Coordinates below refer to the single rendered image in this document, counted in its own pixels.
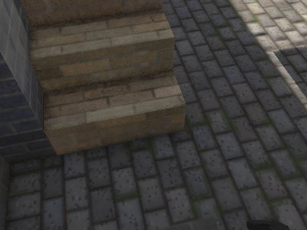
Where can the right robot hand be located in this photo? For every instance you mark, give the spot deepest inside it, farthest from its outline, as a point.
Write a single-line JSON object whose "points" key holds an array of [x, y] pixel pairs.
{"points": [[258, 224]]}

